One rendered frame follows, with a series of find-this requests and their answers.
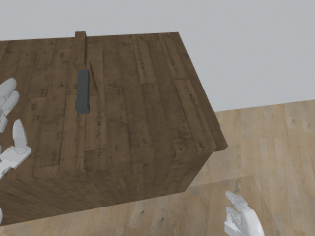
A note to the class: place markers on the robot right hand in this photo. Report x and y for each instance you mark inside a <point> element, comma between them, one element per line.
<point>246,223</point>

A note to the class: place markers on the robot left hand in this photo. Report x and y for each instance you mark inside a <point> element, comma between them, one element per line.
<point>13,156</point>

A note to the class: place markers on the tap lever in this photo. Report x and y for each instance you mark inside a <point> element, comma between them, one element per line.
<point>82,102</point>

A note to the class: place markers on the counter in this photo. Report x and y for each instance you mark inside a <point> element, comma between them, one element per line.
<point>150,130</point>

